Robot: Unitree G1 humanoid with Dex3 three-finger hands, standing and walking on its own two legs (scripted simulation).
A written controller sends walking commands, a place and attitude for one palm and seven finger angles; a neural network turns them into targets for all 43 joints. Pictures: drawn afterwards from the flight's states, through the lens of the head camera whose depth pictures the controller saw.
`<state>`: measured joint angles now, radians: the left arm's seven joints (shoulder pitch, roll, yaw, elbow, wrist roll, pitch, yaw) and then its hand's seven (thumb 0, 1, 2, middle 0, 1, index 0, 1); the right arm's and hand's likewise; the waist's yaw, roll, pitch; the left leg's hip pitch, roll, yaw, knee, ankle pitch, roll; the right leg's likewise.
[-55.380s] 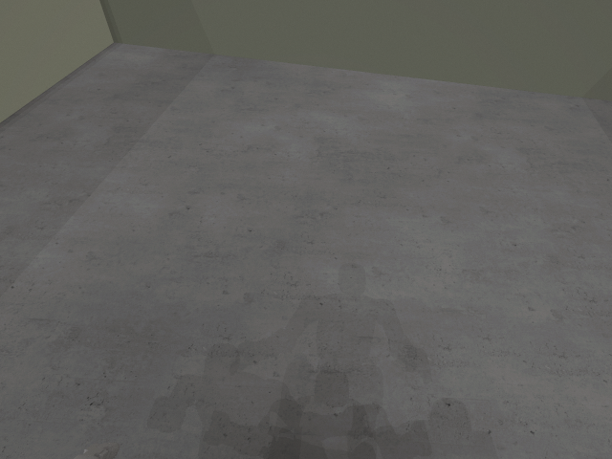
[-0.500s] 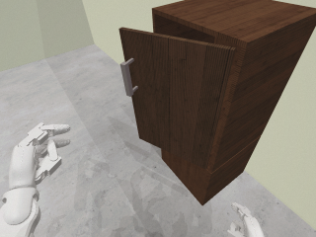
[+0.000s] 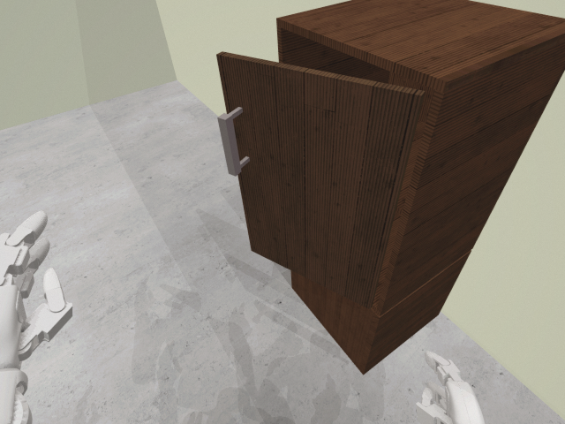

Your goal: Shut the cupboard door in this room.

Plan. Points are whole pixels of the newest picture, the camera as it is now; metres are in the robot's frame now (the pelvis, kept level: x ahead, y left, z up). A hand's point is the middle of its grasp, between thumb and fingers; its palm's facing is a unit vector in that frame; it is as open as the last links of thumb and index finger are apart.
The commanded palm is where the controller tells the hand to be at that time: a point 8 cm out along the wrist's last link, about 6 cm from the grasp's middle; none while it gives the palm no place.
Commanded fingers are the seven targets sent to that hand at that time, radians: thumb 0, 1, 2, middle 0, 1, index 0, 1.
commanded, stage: draw the hand back to the body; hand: left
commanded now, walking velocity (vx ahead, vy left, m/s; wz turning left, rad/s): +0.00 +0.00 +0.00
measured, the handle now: (236, 141) +0.64 +0.18 +0.08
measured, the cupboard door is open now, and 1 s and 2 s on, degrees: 23 23 23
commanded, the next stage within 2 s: step back with the hand held close in 0.04 s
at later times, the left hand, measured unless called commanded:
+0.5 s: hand (46, 306) +0.19 +0.29 +0.15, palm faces +0.36 -0.77 -0.52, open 7.4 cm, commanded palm +0.13 +0.32 +0.17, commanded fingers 0.00 0.90 0.90 -0.20 -0.30 -0.20 -0.30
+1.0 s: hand out of the picture +0.06 +0.32 +0.16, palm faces +0.51 -0.75 -0.42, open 7.4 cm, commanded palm +0.01 +0.35 +0.17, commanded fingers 0.00 0.90 0.90 -0.20 -0.30 -0.20 -0.30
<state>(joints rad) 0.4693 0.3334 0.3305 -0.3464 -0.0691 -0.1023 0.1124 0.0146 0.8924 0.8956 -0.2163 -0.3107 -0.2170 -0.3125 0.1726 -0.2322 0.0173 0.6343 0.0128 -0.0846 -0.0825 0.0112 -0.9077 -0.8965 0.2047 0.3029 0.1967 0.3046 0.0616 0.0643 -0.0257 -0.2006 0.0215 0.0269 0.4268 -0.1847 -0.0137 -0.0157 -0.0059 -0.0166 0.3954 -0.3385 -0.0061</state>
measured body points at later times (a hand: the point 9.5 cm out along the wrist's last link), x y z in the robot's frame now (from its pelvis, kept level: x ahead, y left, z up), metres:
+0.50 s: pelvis -0.02 +0.02 -0.01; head -0.01 +0.01 +0.44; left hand +0.16 +0.33 +0.18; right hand +0.16 -0.23 -0.09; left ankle +0.03 +0.13 -0.74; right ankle -0.08 -0.11 -0.74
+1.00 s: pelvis -0.12 +0.04 -0.02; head -0.12 +0.05 +0.43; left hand +0.03 +0.35 +0.18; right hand +0.05 -0.19 -0.10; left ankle +0.02 +0.14 -0.73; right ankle -0.08 -0.11 -0.74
